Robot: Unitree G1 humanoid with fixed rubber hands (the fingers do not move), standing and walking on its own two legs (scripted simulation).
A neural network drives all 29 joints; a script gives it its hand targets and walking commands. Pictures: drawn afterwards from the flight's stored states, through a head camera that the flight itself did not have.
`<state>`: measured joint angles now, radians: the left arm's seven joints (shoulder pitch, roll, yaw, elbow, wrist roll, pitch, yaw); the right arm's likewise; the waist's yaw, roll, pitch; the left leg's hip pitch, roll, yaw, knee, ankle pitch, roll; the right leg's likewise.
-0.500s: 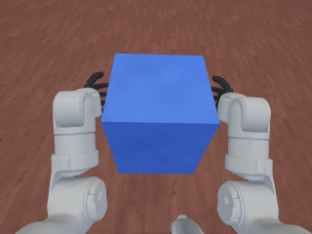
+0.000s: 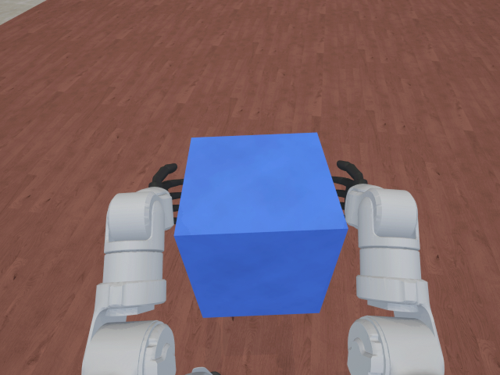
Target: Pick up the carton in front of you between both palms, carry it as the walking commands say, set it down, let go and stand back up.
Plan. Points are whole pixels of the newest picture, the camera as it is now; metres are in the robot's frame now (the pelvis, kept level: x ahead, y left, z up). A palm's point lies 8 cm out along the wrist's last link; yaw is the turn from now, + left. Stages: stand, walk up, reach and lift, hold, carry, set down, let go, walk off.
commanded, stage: carry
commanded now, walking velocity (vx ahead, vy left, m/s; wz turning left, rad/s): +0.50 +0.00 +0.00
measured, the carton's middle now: (257, 228) +0.36 +0.00 +0.04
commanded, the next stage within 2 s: none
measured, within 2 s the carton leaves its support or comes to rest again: neither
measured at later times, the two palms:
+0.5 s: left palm (190, 114) +0.61 +0.14 +0.10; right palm (334, 118) +0.59 -0.16 +0.11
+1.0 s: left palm (209, 52) +0.91 +0.13 +0.10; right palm (317, 52) +0.91 -0.17 +0.10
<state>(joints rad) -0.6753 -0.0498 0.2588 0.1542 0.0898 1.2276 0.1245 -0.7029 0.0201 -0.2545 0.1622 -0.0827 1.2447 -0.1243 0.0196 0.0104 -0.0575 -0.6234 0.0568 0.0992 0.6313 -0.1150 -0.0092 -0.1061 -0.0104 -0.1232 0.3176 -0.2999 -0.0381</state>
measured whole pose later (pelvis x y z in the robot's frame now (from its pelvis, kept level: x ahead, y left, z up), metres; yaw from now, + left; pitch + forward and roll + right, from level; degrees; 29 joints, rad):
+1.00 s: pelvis +0.65 -0.01 +0.00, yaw +0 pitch +4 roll +0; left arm -0.17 -0.14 0.10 -0.30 0.11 1.22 0.09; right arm -0.16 0.13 -0.12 -0.33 -0.13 1.23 -0.08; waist 0.02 0.01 -0.16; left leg -0.56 0.10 0.16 0.52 -0.03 -0.01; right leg 0.02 -0.03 -0.20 0.24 -0.31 0.01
